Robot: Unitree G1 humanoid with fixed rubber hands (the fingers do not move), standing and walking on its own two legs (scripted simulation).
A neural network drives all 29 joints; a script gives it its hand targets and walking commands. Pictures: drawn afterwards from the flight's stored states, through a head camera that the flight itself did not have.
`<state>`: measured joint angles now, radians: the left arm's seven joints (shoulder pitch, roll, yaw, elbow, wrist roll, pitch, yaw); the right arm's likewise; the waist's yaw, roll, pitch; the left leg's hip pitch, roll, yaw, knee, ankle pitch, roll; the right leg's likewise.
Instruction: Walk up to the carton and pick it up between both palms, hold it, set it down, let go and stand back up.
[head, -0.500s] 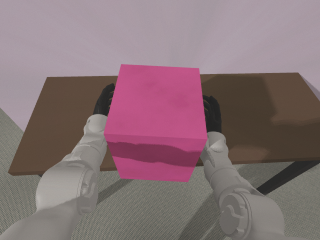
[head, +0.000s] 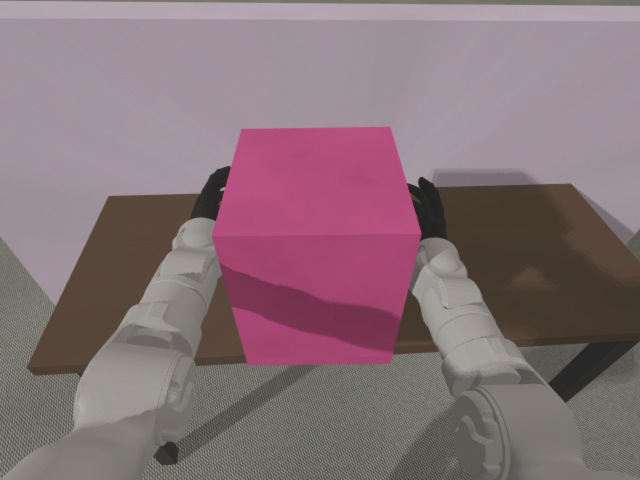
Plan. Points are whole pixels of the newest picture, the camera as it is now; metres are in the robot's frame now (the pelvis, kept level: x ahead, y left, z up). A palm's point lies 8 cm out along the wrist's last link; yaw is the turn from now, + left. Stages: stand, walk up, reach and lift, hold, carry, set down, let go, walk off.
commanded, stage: reach and lift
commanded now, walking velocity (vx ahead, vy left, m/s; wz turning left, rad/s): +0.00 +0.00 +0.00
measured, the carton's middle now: (317, 248) +0.42 +0.00 +0.09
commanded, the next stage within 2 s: hold in 1.60 s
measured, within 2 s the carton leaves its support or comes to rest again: neither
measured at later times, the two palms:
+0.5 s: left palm (193, 216) +0.41 +0.15 +0.16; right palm (436, 224) +0.38 -0.14 +0.16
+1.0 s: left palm (186, 242) +0.35 +0.15 +0.18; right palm (455, 241) +0.34 -0.14 +0.18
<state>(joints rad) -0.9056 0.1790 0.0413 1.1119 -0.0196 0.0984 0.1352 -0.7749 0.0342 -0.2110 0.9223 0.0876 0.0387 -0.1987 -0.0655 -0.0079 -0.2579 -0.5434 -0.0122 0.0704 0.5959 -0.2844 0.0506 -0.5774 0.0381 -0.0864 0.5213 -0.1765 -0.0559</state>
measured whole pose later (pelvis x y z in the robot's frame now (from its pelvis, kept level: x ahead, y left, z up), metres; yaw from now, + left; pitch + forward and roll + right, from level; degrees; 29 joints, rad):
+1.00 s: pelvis -0.06 +0.00 +0.00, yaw +1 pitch +3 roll -1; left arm -0.86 0.11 0.16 0.83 0.00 0.40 0.18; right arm -0.83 -0.04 -0.16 0.78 0.07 0.33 -0.16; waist -0.02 0.01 -0.17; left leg -0.44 -0.02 0.06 0.59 -0.22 0.05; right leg -0.46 0.04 -0.09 0.50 -0.10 -0.06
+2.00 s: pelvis -0.03 +0.00 +0.00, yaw +1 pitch +5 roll -1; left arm -0.80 0.10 0.21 0.44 0.00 0.65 0.20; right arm -0.89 -0.06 -0.13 0.61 0.26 0.49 -0.22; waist -0.08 0.02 -0.18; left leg -0.43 -0.03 0.04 0.57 -0.23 0.05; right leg -0.45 0.04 -0.09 0.48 -0.13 -0.06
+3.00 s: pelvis -0.04 +0.00 +0.00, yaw +1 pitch +5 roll -1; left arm -0.80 0.10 0.21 0.43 0.00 0.71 0.20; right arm -0.89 -0.06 -0.13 0.61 0.23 0.54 -0.21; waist -0.05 0.02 -0.20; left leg -0.43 -0.03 0.03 0.57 -0.23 0.05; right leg -0.45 0.04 -0.09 0.48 -0.12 -0.06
